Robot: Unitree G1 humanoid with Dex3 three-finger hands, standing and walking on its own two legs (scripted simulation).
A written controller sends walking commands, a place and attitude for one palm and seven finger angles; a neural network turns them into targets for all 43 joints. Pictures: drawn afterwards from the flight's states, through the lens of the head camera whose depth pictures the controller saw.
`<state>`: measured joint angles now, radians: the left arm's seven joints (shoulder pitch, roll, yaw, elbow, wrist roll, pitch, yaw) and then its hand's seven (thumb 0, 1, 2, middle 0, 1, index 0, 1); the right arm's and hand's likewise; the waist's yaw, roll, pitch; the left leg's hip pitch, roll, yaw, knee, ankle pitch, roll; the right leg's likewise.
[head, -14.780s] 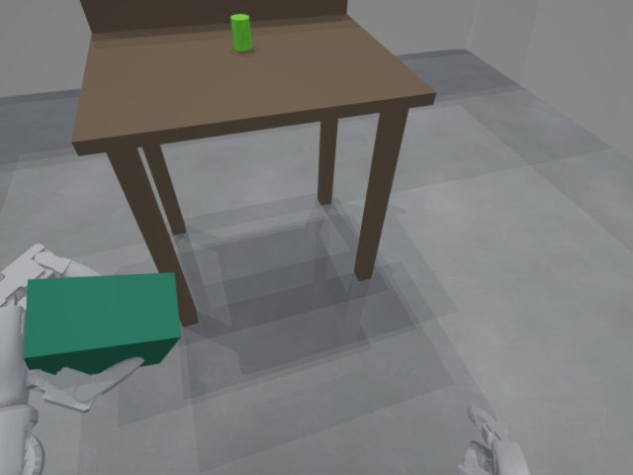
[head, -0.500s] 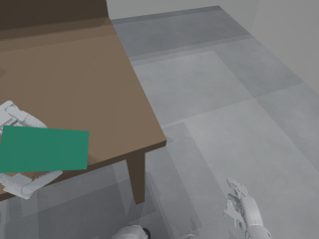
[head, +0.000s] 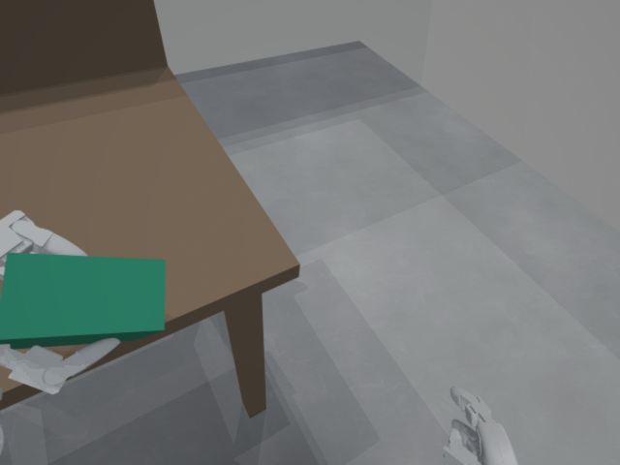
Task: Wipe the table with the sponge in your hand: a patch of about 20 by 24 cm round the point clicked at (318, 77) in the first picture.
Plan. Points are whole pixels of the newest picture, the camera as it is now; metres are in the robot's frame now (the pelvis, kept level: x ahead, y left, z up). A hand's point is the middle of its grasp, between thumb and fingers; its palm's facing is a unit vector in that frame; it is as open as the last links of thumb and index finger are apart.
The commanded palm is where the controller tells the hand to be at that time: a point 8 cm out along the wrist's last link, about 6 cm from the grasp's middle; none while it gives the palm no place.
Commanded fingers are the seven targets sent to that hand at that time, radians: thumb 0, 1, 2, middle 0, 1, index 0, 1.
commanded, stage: come to a stop and stand still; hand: left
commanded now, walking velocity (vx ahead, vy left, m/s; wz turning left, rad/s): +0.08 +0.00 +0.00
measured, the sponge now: (105, 304) +0.23 +0.21 +0.15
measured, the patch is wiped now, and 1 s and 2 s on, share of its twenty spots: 0.00 0.00 0.00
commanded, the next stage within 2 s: look again from close up in 0.72 s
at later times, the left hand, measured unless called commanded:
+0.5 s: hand (74, 313) +0.21 +0.23 +0.17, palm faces +0.38 -0.85 -0.37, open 10.3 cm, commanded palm +0.15 +0.26 +0.18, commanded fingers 0.00 0.10 1.30 -1.20 -1.60 -1.20 -1.60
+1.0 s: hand (20, 260) +0.24 +0.27 +0.20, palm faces +0.49 -0.78 -0.38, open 10.3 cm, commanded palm +0.16 +0.27 +0.18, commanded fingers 0.00 0.10 1.30 -1.20 -1.60 -1.20 -1.60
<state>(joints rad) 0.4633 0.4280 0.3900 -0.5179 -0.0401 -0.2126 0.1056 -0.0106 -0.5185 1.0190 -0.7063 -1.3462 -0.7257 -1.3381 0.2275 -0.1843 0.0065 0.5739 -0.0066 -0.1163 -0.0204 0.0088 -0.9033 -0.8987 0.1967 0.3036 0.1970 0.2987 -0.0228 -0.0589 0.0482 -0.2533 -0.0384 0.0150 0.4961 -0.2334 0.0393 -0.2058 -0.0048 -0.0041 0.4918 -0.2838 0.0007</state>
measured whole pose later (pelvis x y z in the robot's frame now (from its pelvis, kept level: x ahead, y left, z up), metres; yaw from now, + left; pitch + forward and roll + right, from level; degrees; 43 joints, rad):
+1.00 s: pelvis +0.00 -0.01 +0.00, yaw +0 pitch +1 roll -2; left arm 0.24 0.43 0.45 -0.32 -0.06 -0.25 0.12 -0.01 -0.52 1.02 -0.71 -1.34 -0.73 -1.33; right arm 0.19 -0.21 0.05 0.56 -0.01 -0.13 -0.01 0.01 -0.90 -0.90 0.20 0.30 0.20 0.30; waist 0.03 0.02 0.03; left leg -0.30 0.00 0.00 0.52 -0.24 0.02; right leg -0.21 0.04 -0.02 0.43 -0.24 -0.01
